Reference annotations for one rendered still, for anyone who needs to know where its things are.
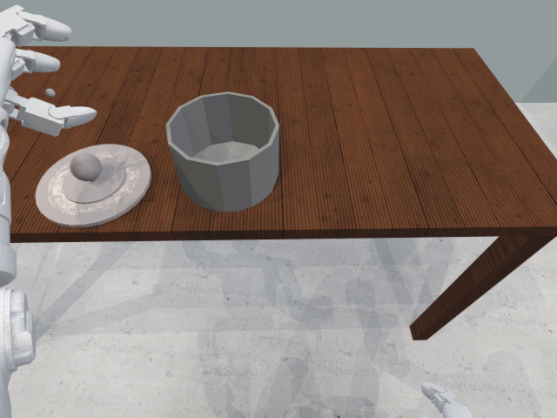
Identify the pot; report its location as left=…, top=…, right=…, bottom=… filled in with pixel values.
left=166, top=91, right=279, bottom=212

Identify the right robot hand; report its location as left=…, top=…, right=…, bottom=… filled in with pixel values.
left=421, top=381, right=473, bottom=418

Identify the left robot hand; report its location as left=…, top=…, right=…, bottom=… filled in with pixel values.
left=0, top=5, right=97, bottom=137

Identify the lid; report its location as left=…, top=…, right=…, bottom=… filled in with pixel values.
left=35, top=144, right=151, bottom=228

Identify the table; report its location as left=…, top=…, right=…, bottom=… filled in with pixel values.
left=3, top=46, right=557, bottom=340

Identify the left robot upper arm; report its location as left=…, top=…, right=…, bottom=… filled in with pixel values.
left=0, top=288, right=36, bottom=418

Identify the knob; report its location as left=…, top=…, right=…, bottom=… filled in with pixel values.
left=70, top=153, right=102, bottom=181

